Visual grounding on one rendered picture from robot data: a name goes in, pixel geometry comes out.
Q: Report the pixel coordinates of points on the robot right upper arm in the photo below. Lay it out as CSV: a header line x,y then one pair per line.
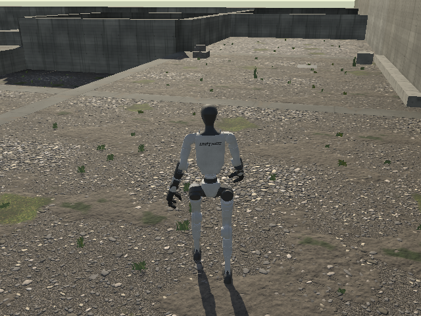
x,y
233,147

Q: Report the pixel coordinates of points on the right robot thigh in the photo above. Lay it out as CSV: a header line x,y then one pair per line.
x,y
226,200

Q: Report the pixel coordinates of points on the left robot forearm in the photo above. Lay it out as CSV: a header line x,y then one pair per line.
x,y
176,178

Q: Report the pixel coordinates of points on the right robot forearm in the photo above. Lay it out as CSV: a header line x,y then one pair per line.
x,y
239,169

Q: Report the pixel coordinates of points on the robot left hand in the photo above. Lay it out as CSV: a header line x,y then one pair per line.
x,y
169,198

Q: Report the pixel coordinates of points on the robot right hand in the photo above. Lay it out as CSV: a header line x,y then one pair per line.
x,y
238,179

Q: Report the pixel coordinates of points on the robot left upper arm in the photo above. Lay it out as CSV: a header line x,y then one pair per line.
x,y
185,151

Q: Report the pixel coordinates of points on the left robot foot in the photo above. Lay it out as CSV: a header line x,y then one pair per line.
x,y
196,255

